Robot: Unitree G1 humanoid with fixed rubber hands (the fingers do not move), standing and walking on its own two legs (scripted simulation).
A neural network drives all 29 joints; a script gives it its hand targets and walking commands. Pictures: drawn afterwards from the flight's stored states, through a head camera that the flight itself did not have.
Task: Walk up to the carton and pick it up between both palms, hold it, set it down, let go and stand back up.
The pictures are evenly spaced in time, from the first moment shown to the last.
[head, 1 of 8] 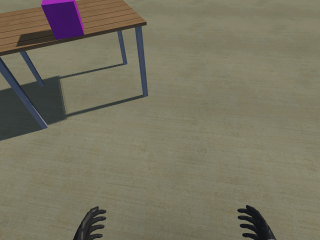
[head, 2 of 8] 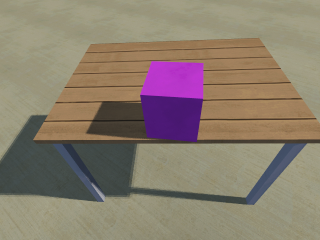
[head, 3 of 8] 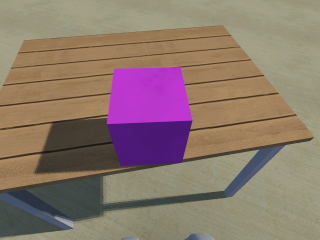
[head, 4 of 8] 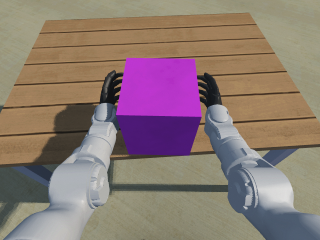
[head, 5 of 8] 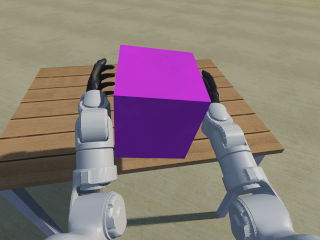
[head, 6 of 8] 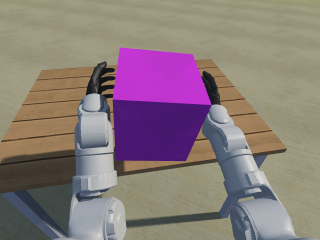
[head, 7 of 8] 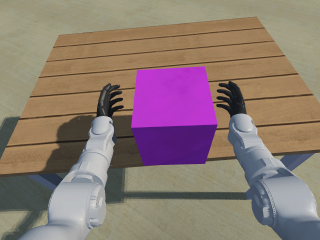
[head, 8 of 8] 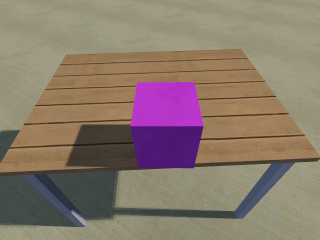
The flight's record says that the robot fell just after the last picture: no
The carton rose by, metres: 0.16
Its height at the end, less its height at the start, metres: +0.00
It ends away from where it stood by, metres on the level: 0.02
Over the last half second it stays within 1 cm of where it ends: yes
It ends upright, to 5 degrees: yes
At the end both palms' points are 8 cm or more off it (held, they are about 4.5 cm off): yes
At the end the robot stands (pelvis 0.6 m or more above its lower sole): yes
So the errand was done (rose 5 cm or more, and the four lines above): yes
